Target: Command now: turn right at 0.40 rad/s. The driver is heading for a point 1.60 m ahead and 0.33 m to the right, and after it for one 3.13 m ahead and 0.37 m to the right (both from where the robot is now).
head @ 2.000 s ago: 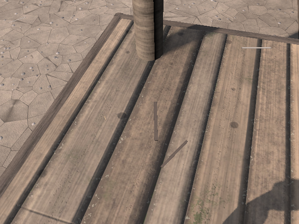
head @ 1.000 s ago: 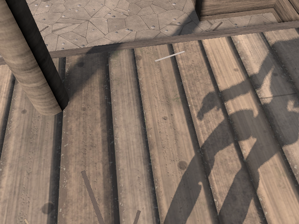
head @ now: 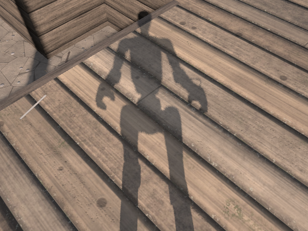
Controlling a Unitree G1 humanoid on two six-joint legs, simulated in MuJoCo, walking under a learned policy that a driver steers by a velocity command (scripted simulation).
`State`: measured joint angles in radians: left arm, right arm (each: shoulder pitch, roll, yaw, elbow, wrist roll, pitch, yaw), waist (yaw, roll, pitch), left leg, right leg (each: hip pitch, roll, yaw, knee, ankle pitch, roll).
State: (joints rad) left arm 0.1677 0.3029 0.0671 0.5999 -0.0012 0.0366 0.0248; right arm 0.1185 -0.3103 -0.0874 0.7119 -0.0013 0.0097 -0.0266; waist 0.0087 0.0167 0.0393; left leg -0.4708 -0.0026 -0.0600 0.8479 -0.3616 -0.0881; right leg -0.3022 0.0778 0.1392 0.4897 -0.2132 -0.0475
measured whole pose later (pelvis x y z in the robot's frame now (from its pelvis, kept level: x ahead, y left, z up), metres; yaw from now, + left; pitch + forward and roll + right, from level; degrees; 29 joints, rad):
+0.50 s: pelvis +0.01 +0.02 -0.01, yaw -4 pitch -1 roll +0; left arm 0.21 0.25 0.05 0.71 0.01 0.02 0.01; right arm 0.17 -0.24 -0.03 0.69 -0.02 -0.02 0.00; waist 0.00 0.01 0.03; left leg -0.23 -0.01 -0.01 0.54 -0.29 0.00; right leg -0.24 0.03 0.12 0.55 -0.29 0.02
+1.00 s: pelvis +0.01 +0.03 -0.01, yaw -4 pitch -1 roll +0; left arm 0.20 0.21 0.05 0.80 0.01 0.01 0.03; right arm 0.24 -0.22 -0.04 0.72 -0.01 -0.03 -0.01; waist -0.01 0.00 0.03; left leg -0.22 -0.01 0.00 0.55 -0.31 0.01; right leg -0.22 0.03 0.13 0.55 -0.30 0.03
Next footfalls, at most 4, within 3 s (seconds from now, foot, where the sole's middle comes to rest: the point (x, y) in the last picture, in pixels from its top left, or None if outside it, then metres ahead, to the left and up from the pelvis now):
0.12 left None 0.05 0.14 -0.78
1.70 right None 0.11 -0.11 -0.78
2.20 left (148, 223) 0.49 0.10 -0.78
2.76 right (203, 163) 0.77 -0.16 -0.78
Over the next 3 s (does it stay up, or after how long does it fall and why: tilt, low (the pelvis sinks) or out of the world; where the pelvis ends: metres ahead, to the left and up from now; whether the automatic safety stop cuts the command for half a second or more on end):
stays up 0.75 -0.09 0.01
